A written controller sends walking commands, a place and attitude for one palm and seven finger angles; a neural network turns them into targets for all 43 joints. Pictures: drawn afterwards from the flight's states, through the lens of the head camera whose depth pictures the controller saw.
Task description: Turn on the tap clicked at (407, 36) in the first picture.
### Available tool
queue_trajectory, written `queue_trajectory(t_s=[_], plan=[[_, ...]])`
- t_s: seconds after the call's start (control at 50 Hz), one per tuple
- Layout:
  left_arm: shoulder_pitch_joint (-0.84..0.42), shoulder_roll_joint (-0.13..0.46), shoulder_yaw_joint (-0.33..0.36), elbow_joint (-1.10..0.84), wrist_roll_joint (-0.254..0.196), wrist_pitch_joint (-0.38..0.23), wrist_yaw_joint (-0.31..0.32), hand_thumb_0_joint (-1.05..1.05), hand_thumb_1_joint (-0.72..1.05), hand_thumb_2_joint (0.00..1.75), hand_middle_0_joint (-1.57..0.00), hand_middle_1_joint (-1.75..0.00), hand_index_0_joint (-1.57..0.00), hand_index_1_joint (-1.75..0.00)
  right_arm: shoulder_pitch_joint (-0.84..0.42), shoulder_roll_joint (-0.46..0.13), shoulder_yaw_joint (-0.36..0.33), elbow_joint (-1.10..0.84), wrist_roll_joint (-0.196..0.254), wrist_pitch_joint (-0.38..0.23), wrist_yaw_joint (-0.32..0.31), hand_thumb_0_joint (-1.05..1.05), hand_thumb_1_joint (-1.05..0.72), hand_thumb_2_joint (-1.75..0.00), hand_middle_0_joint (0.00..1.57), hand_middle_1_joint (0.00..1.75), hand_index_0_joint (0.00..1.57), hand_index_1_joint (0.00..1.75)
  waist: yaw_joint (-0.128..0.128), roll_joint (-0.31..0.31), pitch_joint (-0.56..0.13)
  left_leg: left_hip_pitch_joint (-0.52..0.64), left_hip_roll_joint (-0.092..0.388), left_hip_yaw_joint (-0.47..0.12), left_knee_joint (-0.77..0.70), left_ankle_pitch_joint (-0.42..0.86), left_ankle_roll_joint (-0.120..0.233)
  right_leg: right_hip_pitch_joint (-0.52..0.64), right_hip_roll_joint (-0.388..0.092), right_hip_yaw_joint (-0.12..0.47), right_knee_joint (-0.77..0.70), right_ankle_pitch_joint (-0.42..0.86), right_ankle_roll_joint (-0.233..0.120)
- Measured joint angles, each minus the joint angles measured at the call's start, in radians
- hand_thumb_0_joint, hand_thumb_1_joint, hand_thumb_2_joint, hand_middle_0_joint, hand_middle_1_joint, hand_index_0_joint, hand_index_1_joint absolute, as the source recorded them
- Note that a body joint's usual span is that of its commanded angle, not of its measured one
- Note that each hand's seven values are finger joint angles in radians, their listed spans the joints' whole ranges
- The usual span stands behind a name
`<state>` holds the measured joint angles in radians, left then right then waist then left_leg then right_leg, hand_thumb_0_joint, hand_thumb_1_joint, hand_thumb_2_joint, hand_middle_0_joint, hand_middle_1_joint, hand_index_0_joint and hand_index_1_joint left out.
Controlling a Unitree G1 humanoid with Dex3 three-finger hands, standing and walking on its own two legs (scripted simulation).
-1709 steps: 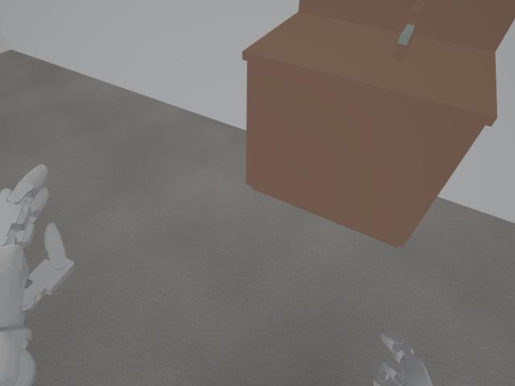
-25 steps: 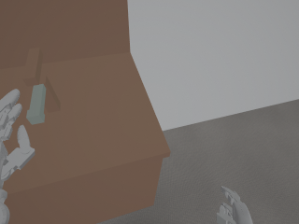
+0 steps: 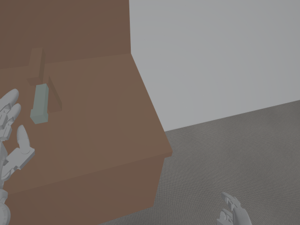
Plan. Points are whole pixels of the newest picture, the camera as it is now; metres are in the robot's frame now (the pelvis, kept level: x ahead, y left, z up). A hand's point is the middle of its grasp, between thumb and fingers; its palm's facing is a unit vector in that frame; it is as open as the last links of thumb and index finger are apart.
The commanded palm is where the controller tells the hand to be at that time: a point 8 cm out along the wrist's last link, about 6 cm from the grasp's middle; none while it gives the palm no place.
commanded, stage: shuffle to correct the standing spot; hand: left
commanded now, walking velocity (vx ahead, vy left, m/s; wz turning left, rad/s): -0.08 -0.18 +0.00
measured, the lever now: (39, 115) +0.33 +0.29 +0.12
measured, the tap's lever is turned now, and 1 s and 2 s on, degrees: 0 0 0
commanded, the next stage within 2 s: come to a stop and stand still in 0.62 s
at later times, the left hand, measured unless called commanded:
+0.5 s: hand (40, 148) +0.22 +0.22 +0.17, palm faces +0.35 -0.86 -0.37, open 7.4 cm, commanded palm +0.16 +0.27 +0.18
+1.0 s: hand (37, 153) +0.22 +0.23 +0.16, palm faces +0.27 -0.87 -0.42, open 7.4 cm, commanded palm +0.15 +0.28 +0.18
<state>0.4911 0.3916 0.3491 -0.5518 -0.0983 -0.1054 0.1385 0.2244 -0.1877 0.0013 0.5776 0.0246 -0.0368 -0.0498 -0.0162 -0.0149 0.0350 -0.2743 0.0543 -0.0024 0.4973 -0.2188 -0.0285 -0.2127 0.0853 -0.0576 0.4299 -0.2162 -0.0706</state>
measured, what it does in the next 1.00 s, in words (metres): stands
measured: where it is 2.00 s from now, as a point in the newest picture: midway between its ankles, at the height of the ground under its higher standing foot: outside the picture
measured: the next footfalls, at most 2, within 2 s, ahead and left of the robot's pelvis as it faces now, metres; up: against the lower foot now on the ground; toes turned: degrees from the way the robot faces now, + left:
none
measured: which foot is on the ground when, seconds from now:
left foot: down 0.00-1.00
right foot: down 0.00-1.00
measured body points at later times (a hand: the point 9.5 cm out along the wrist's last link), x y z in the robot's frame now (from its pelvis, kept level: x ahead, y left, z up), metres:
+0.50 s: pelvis +0.01 -0.01 +0.00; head +0.03 -0.01 +0.45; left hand +0.20 +0.27 +0.19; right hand +0.17 -0.25 -0.08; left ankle +0.03 +0.14 -0.74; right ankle +0.01 -0.07 -0.74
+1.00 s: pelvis -0.02 +0.01 +0.00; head +0.01 +0.00 +0.44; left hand +0.20 +0.28 +0.18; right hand +0.15 -0.24 -0.08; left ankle +0.03 +0.13 -0.74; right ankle +0.01 -0.07 -0.74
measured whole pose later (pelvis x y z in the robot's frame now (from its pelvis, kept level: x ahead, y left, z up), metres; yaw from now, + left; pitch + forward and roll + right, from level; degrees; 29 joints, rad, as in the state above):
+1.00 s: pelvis -0.02 +0.01 +0.00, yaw -2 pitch +0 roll +0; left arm 0.42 0.37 0.35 -0.45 -0.07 -0.19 0.06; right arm 0.19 -0.24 -0.03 0.55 0.03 -0.15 0.00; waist 0.00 0.02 0.08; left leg -0.31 0.05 0.06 0.54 -0.22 -0.01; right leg -0.29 0.07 -0.01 0.52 -0.23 -0.06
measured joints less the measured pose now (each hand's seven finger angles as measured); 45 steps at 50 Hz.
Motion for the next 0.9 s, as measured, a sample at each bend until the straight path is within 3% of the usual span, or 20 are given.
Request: queue_trajectory(t_s=[0.12,0.34,0.76,0.8,0.84,0.9], plan=[[0.002,0.021,0.012,-0.002,0.0,-0.009,-0.013,0.01,0.89,0.9,-0.2,-0.3,-0.21,-0.3,-0.015,0.011,0.005,-0.02,0.0,-0.006,0.012,0.01,-0.9,-0.89,0.2,0.3,0.2,0.3,-0.003,0.01,0.012,0.0,0.002,-0.002,-0.011,0.007,-0.002,0.004,0.002,-0.001,-0.019,0.011,-0.004],[0.016,-0.001,-0.004,0.004,-0.01,0.008,-0.01,0.01,0.89,0.9,-0.21,-0.3,-0.21,-0.3,-0.03,0.001,0.002,-0.013,0.004,0.0,0.007,0.01,-0.9,-0.89,0.21,0.3,0.2,0.3,0.013,0.026,0.009,-0.003,0.011,-0.006,0.004,-0.005,-0.011,0.001,0.012,-0.005,-0.005,0.0,-0.019],[0.024,0.001,-0.003,0.001,-0.013,0.011,-0.001,0.01,0.89,0.9,-0.21,-0.3,-0.21,-0.3,-0.025,-0.015,-0.008,-0.016,0.011,0.012,0.003,0.01,-0.9,-0.89,0.2,0.3,0.2,0.3,0.001,0.027,0.014,-0.001,0.021,-0.008,0.015,-0.016,-0.019,0.005,0.021,-0.007,0.002,-0.009,-0.026],[-0.13,0.091,0.018,0.079,0.046,-0.023,-0.066,0.01,0.89,0.9,-0.21,-0.3,-0.21,-0.3,0.003,0.0,-0.031,0.029,0.006,-0.054,-0.008,0.01,-0.9,-0.89,0.2,0.3,0.2,0.3,0.06,0.011,0.022,-0.009,0.022,-0.007,0.009,0.012,-0.006,0.007,0.023,-0.011,-0.021,0.006,-0.018],[-0.261,0.14,0.073,0.206,0.044,-0.085,-0.094,0.01,0.88,0.9,-0.21,-0.3,-0.22,-0.3,0.008,-0.003,-0.026,0.046,0.0,-0.083,0.005,0.01,-0.9,-0.89,0.2,0.3,0.2,0.3,0.089,-0.009,0.025,-0.014,0.02,0.013,-0.011,0.03,0.002,-0.016,0.016,-0.002,-0.015,0.019,-0.016],[-0.261,0.09,0.119,0.233,0.021,-0.077,-0.078,0.01,0.89,0.9,-0.21,-0.3,-0.21,-0.3,-0.01,-0.037,-0.026,0.001,0.001,-0.104,0.041,0.01,-0.9,-0.89,0.2,0.3,0.2,0.3,0.065,0.006,0.042,-0.02,0.011,0.045,-0.007,0.019,-0.006,-0.063,0.001,0.024,0.056,0.002,0.026]])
